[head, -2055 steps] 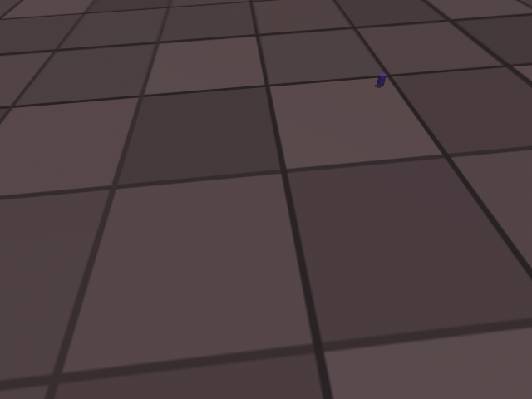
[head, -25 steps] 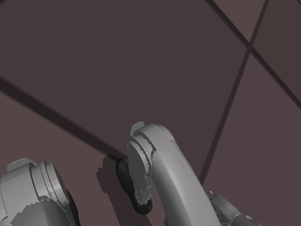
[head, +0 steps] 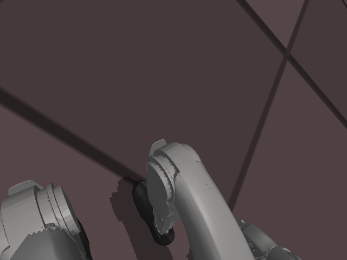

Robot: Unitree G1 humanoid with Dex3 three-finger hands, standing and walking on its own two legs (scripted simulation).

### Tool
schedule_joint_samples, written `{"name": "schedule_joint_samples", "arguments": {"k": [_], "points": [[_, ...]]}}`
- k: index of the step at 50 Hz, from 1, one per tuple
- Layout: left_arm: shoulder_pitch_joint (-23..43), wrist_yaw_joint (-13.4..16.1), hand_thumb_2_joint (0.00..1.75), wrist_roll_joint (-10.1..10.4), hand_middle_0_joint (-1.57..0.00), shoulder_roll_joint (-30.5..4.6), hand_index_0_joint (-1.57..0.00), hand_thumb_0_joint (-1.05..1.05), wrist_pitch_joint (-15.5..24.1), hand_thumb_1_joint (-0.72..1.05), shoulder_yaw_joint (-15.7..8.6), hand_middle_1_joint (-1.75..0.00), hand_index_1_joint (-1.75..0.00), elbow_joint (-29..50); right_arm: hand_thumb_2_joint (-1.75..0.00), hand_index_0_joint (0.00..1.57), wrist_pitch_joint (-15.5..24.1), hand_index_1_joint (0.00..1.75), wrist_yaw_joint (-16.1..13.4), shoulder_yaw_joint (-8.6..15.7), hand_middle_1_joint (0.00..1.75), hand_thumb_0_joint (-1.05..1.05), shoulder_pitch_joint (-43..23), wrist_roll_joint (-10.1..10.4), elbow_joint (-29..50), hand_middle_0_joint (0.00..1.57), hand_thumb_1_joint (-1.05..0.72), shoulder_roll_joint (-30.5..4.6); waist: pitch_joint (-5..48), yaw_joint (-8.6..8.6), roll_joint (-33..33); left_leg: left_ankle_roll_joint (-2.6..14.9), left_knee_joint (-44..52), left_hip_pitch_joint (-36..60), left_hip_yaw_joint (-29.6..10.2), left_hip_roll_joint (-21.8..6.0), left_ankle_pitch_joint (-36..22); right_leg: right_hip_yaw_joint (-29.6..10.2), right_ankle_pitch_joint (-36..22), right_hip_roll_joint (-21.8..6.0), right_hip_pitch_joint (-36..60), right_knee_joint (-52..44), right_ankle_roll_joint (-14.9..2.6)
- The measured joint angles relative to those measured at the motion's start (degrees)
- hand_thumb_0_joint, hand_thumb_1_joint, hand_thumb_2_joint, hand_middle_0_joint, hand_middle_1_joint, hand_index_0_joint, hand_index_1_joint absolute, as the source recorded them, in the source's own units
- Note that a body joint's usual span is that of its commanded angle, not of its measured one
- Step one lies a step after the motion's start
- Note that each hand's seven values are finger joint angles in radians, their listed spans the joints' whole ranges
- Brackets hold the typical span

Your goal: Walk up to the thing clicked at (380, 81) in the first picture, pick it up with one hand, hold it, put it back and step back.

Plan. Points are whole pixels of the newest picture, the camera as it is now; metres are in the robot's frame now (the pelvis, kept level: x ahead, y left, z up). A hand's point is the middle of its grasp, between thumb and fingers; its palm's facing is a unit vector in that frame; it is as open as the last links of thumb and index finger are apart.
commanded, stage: open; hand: left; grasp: from above
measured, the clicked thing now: out of the picture +0.45 +0.36 -0.27
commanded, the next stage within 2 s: withdraw in 0.26 s
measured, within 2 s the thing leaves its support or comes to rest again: neither
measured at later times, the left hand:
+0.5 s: hand out of the picture +0.45 +0.35 -0.23, palm faces -0.39 -0.17 -0.91, open 13.8 cm
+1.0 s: hand out of the picture +0.42 +0.36 -0.08, palm faces -0.49 -0.15 -0.86, open 14.1 cm
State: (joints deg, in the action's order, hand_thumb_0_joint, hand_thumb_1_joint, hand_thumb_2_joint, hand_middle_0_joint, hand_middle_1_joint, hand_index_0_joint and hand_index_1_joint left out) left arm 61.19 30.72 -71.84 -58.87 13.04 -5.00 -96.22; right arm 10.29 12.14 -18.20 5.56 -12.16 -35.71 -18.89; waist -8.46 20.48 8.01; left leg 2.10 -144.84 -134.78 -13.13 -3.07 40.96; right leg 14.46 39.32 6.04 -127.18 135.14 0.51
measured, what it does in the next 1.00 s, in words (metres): rises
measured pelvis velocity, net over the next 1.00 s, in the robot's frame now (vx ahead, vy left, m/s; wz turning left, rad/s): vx -0.01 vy -0.01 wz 0.12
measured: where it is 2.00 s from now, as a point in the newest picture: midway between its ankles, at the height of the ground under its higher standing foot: (122, 243)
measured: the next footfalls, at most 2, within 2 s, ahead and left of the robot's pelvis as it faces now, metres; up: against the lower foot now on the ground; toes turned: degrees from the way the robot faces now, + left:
none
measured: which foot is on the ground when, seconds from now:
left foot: down 0.00-1.00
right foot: down 0.00-1.00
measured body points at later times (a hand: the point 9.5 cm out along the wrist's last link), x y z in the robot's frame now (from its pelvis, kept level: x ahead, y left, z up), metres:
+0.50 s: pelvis +0.00 +0.00 +0.00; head +0.27 +0.14 +0.33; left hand +0.46 +0.36 -0.18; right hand +0.08 -0.25 -0.06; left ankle +0.06 +0.12 -0.28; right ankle +0.11 -0.10 -0.28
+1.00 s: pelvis -0.01 -0.01 +0.06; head +0.21 +0.10 +0.44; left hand +0.44 +0.36 -0.03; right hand +0.11 -0.26 -0.04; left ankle +0.06 +0.12 -0.28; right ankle +0.11 -0.10 -0.28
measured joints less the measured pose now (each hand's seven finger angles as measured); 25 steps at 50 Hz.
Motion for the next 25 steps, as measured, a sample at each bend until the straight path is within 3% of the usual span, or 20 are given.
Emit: {"name": "schedule_joint_samples", "arguments": {"k": [18, 25], "points": [[0.44, 0.04, 0.87, -0.2, -0.11, -0.69, -0.15, 0.0, 0.55, -0.39, 0.17, -1.04, -1.0, -0.32, -0.9, 0.2, 0.1, 0.3, -0.06, -0.12, 0.3, 0.0, -0.01, -0.18, -0.05, 0.21, -0.9, -0.33, -0.37, -0.1, 0.07, -0.17, -0.04, -0.04, -0.07, -0.1, -0.05, 0.04, -0.23, 0.07, -0.3, 0.11, -0.14], [-0.5, 0.81, 0.93, -0.4, -0.08, 0.14, -0.11, 0.0, 0.41, -0.46, -1.36, -1.04, -1.01, 2.7, -0.9, 0.2, 0.04, 0.3, 0.05, 0.09, 0.3, 0.0, -0.14, -0.21, -0.04, 0.21, -0.9, -0.03, 0.03, -0.52, -0.13, -0.12, -0.04, -0.03, -0.22, -0.12, -0.24, 0.15, -0.49, 0.15, -0.2, -0.07, -0.04]]}}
